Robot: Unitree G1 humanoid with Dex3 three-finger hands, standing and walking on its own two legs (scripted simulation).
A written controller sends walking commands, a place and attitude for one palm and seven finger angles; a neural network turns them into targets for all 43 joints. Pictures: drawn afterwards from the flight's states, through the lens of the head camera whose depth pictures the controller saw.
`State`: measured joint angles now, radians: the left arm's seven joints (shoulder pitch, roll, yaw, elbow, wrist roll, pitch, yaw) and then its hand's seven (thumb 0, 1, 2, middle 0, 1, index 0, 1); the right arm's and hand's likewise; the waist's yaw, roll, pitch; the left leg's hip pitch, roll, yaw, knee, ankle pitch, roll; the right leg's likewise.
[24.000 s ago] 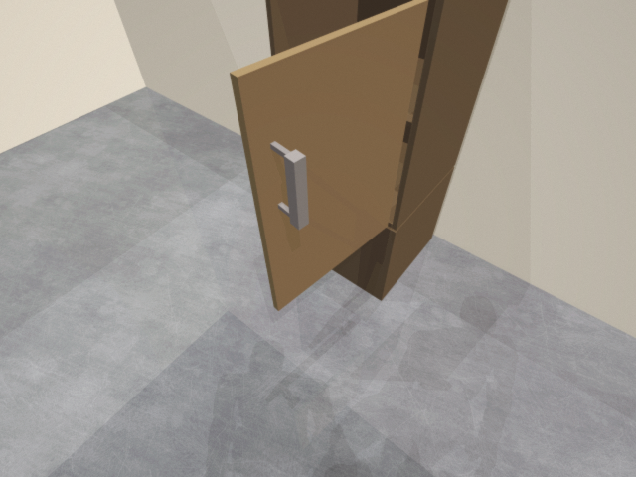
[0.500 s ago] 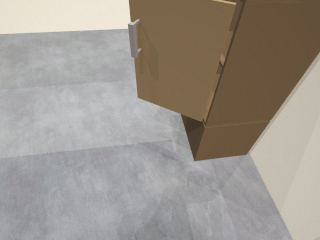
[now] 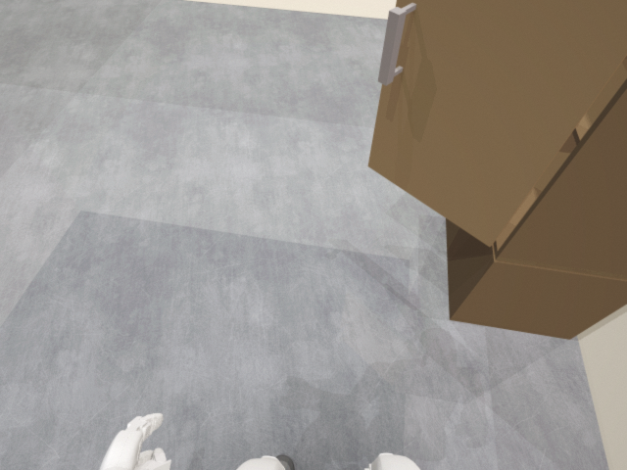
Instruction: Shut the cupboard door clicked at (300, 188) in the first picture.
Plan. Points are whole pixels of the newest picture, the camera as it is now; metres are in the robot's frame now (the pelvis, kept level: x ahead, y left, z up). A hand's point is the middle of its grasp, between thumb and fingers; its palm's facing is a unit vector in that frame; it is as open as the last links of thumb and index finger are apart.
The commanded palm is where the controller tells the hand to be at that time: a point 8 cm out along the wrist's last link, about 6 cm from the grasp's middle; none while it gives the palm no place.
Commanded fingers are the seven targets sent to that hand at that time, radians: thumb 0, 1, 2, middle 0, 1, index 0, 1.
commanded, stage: walk to a spot facing it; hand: left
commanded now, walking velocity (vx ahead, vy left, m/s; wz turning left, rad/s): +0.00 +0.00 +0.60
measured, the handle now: (397, 45) +0.89 -0.16 +0.05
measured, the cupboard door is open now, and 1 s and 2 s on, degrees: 55 55 55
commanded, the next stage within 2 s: turn to face it in 1.80 s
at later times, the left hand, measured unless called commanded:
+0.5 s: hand out of the picture -0.03 +0.20 -0.19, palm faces +0.35 -0.89 -0.28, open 7.3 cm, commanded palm none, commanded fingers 0.00 0.90 0.90 -0.20 -0.30 -0.20 -0.30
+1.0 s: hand out of the picture -0.01 +0.17 -0.16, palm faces +0.62 -0.75 -0.23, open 7.3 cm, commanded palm none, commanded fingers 0.00 0.90 0.90 -0.20 -0.30 -0.20 -0.30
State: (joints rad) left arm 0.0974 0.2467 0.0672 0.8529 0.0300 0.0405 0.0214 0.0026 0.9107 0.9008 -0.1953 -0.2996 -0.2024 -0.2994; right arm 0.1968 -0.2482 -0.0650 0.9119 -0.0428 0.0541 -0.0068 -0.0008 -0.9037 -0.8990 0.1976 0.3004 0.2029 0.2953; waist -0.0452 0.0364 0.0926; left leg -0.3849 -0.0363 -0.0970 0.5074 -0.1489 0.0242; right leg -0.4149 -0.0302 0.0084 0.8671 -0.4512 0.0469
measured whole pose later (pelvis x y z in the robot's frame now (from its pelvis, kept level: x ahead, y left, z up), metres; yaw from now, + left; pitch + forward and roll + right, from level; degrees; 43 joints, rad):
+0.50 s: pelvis +0.02 -0.02 -0.01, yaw +20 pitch +1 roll +1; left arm 0.25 0.26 0.06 0.91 0.02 0.07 0.03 0.01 0.91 0.90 -0.20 -0.30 -0.21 -0.30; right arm 0.11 -0.22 -0.05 0.86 -0.03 0.04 0.01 0.00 -0.91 -0.90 0.20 0.30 0.20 0.30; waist 0.01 -0.06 0.14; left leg -0.32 -0.01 0.03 0.64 -0.33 0.02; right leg -0.40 -0.12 -0.07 1.04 -0.55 0.07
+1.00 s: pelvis +0.04 -0.03 +0.00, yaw +40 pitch +0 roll +2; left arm 0.22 0.19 0.04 0.87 0.04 0.00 0.01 0.00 0.90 0.90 -0.20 -0.30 -0.21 -0.30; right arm 0.19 -0.22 -0.07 0.91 -0.02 0.08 0.03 0.00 -0.91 -0.90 0.19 0.30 0.20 0.29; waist -0.02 -0.04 0.09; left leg -0.36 0.02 0.07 0.82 -0.50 -0.03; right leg -0.24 -0.16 -0.22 0.57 -0.31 0.02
